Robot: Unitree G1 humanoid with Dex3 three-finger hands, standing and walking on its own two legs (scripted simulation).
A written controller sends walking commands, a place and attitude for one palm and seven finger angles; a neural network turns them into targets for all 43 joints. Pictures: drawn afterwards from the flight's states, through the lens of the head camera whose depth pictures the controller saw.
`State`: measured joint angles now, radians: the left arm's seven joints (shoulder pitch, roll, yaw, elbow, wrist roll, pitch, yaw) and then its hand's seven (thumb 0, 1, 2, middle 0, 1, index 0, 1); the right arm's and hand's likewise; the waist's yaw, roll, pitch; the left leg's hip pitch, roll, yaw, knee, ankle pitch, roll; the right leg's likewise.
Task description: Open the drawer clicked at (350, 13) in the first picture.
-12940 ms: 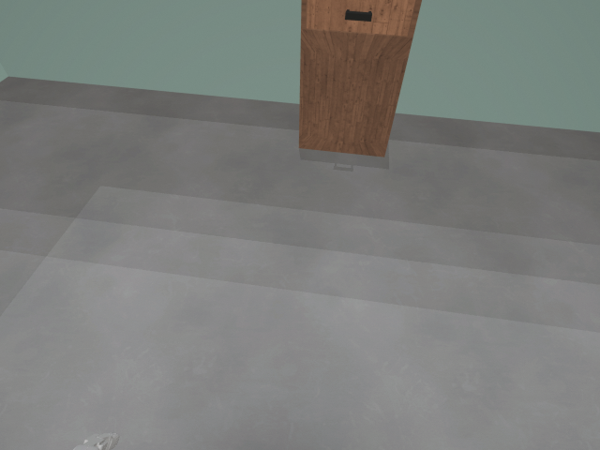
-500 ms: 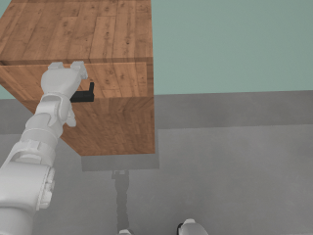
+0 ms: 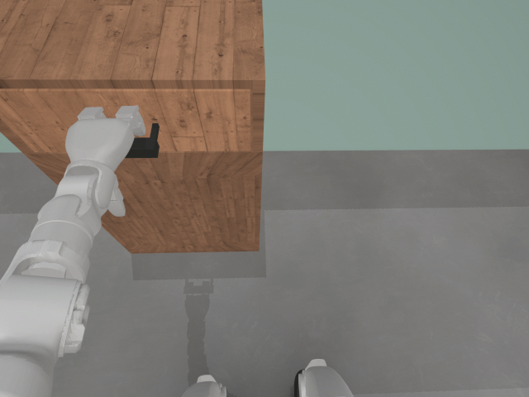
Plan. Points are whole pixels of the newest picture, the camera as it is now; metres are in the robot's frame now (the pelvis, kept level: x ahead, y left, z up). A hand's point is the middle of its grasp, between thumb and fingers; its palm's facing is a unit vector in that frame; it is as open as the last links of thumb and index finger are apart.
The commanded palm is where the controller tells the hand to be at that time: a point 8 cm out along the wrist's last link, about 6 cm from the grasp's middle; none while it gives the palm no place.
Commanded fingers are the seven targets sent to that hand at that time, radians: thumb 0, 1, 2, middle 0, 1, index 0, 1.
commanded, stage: lower the fingers behind the handle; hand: left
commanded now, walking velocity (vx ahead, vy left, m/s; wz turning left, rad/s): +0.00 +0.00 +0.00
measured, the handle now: (127, 138) +0.54 +0.22 -0.01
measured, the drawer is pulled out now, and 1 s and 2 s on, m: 0.00 0.00 0.00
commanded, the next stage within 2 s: close the thumb around the handle in 1.00 s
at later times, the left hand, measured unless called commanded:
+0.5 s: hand (120, 163) +0.49 +0.22 +0.00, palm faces -0.06 +0.02 -1.00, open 13.8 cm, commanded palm +0.47 +0.21 +0.03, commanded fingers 0.00 -0.50 0.30 -0.30 -1.20 -0.30 -1.20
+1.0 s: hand (127, 171) +0.49 +0.22 -0.02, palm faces -0.08 +0.01 -1.00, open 13.8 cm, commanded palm +0.47 +0.21 +0.02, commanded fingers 0.00 -0.50 0.30 -0.30 -1.20 -0.30 -1.20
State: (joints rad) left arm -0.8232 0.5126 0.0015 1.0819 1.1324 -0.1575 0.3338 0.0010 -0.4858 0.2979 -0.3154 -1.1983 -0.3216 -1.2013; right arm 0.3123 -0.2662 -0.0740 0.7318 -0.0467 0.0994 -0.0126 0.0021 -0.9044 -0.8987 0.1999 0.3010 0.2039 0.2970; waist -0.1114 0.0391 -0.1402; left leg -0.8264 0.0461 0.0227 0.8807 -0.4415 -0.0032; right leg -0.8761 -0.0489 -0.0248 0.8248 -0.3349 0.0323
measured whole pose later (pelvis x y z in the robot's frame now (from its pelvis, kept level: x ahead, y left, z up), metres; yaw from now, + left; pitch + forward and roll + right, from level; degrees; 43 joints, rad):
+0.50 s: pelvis -0.02 +0.01 -0.02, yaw -1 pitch +24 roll -1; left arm -0.89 0.53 -0.02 1.12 1.13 -0.11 0.35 0.00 -0.49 0.30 -0.27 -1.26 -0.32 -1.20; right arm 0.35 -0.26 -0.05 0.73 -0.04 0.09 -0.01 0.00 -0.90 -0.90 0.20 0.30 0.20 0.30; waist -0.13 0.05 -0.15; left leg -0.95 0.04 0.03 1.00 -0.47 0.01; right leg -1.00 -0.05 -0.01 0.93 -0.35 0.04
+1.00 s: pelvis -0.02 +0.00 -0.03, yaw +0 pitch +26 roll -1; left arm -0.88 0.53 0.00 1.11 1.14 -0.10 0.35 0.00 -0.49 0.30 -0.30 -1.20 -0.31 -1.20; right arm 0.32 -0.26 -0.05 0.73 -0.05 0.07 -0.01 0.00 -0.90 -0.90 0.20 0.30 0.20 0.30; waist -0.14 0.06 -0.15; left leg -1.01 0.05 0.01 1.04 -0.48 0.00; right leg -1.06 -0.04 -0.02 0.97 -0.36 0.03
